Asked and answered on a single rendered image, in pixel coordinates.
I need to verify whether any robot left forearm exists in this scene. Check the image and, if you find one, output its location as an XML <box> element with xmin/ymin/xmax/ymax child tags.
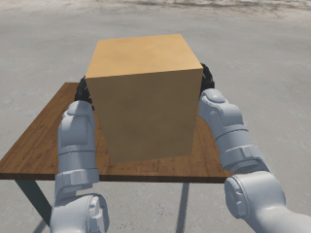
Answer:
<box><xmin>50</xmin><ymin>100</ymin><xmax>100</xmax><ymax>233</ymax></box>

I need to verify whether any right robot hand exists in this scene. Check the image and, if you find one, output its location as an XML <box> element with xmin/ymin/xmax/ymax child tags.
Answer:
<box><xmin>198</xmin><ymin>62</ymin><xmax>215</xmax><ymax>102</ymax></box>

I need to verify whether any right robot upper arm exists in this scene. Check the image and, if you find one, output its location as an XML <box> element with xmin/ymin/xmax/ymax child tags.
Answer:
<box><xmin>224</xmin><ymin>169</ymin><xmax>311</xmax><ymax>233</ymax></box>

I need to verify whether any robot right forearm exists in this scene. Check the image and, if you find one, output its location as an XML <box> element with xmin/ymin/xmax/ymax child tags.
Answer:
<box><xmin>198</xmin><ymin>88</ymin><xmax>286</xmax><ymax>204</ymax></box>

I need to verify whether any left robot upper arm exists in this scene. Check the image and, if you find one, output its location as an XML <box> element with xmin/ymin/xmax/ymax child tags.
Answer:
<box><xmin>51</xmin><ymin>193</ymin><xmax>110</xmax><ymax>233</ymax></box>

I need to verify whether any table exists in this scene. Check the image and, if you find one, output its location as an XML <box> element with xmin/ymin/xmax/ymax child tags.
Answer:
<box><xmin>0</xmin><ymin>82</ymin><xmax>249</xmax><ymax>227</ymax></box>

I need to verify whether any left robot hand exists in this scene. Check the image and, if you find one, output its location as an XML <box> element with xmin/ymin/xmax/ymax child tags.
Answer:
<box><xmin>74</xmin><ymin>76</ymin><xmax>94</xmax><ymax>111</ymax></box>

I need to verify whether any carton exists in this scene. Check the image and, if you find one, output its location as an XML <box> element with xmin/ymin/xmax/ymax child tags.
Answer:
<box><xmin>85</xmin><ymin>34</ymin><xmax>204</xmax><ymax>164</ymax></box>

